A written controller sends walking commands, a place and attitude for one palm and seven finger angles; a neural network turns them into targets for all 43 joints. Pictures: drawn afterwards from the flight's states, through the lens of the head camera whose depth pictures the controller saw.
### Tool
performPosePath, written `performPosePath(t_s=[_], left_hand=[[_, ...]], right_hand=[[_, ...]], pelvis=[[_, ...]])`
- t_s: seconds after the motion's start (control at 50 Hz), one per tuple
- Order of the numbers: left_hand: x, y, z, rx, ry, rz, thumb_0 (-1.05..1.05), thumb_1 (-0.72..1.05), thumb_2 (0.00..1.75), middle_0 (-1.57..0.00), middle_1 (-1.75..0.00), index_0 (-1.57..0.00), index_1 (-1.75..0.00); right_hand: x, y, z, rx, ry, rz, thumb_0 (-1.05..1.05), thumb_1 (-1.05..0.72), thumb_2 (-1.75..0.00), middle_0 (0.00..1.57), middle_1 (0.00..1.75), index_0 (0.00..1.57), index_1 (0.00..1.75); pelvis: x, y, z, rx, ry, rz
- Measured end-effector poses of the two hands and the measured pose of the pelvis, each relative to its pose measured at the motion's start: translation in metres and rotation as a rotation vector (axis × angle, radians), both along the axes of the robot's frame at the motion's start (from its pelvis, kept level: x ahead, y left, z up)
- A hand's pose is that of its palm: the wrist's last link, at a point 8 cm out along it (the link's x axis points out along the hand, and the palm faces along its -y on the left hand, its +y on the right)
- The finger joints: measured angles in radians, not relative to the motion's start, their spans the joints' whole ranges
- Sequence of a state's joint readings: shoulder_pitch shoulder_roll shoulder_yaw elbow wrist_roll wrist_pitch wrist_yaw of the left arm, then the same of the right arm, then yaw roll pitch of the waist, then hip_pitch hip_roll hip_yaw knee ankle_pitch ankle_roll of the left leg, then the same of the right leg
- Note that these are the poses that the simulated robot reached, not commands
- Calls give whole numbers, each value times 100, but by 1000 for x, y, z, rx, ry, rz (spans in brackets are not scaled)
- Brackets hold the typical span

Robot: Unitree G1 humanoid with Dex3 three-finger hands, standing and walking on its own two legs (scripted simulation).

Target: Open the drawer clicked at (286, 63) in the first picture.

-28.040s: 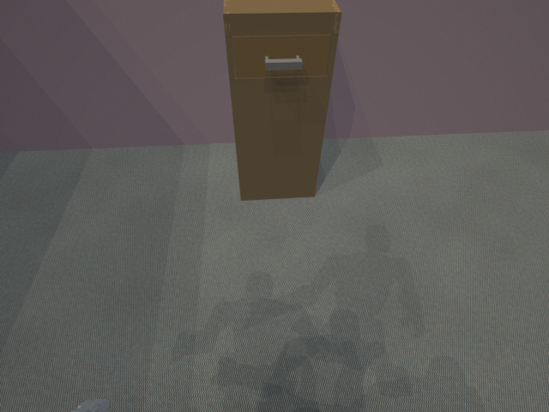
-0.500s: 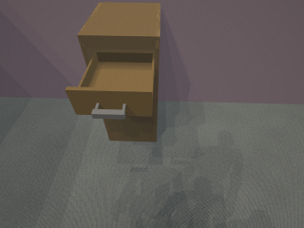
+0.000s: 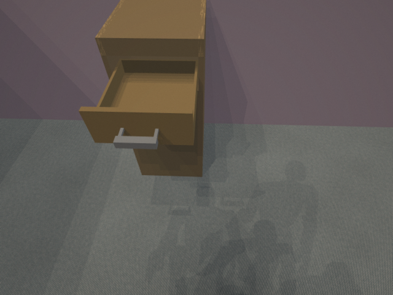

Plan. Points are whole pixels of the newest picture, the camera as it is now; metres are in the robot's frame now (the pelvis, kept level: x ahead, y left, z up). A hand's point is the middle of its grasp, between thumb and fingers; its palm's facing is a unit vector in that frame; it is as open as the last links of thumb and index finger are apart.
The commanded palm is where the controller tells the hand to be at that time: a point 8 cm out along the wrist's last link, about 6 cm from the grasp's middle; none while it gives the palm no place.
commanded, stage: look to check the result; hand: left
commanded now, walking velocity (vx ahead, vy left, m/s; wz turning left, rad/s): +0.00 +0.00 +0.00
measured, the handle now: (137, 136) +0.54 +0.21 -0.05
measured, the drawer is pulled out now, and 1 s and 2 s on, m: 0.30 0.30 0.30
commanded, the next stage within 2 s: stand and wait in 0.28 s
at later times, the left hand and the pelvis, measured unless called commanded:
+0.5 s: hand out of the picture +0.07 +0.21 -0.16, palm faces +0.00 -0.95 -0.30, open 7.3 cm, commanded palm none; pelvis +0.01 -0.02 +0.00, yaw +0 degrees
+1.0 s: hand out of the picture +0.11 +0.23 -0.15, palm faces -0.03 -0.94 -0.34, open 7.4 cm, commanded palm none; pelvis +0.02 -0.02 +0.00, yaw +0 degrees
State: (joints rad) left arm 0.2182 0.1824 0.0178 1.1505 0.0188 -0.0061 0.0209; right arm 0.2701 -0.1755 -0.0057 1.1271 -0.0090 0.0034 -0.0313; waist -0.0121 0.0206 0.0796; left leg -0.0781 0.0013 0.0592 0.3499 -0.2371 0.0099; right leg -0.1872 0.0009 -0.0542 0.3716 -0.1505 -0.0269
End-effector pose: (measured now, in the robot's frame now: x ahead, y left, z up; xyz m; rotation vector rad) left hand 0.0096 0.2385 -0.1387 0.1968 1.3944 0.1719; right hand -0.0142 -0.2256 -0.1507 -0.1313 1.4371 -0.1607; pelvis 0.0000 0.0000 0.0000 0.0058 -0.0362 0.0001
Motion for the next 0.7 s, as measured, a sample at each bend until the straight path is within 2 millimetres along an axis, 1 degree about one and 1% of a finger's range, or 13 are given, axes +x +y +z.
performPosePath(t_s=[0.12,0.26,0.5,0.7], left_hand=[[8,-1,2,10,-20,-4,0,91,90,-21,-30,-20,-30],[23,2,5,26,-49,-16,0,91,90,-21,-30,-20,-30],[55,14,14,68,-110,-40,0,91,90,-21,-30,-20,-30],[76,23,20,95,-143,-62,0,91,90,-21,-30,-20,-30]], right_hand=[[12,-11,1,-10,-21,13,0,-91,-90,20,29,20,30],[24,-26,3,-29,-41,23,0,-91,-90,20,29,20,30],[43,-52,9,-71,-64,42,0,-91,-90,20,29,20,30],[61,-67,14,-100,-94,54,0,-91,-90,20,29,21,30]], pelvis=[[1,-5,0,0,1,2],[2,-11,1,-1,4,2],[7,-17,2,-2,7,6],[11,-19,2,-3,8,4]])
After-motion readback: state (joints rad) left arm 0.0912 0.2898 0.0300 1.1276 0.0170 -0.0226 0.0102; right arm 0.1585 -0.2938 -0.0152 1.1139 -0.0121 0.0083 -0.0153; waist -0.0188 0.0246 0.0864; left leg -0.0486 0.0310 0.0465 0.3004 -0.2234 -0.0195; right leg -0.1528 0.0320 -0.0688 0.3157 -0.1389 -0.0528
